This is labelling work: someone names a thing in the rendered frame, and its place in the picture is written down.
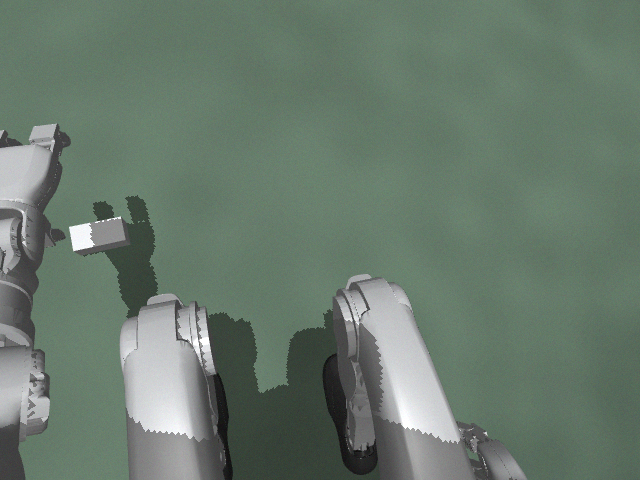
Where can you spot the right robot hand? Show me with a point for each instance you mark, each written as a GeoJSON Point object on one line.
{"type": "Point", "coordinates": [496, 462]}

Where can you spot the left robot hand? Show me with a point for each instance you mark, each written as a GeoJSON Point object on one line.
{"type": "Point", "coordinates": [30, 174]}

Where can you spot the left robot foot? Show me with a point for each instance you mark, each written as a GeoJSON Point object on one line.
{"type": "Point", "coordinates": [222, 427]}

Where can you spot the right robot foot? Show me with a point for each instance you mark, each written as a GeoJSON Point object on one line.
{"type": "Point", "coordinates": [357, 461]}

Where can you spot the small box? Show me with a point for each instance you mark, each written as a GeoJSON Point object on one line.
{"type": "Point", "coordinates": [99, 236]}

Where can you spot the left robot arm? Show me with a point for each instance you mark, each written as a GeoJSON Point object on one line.
{"type": "Point", "coordinates": [24, 385]}

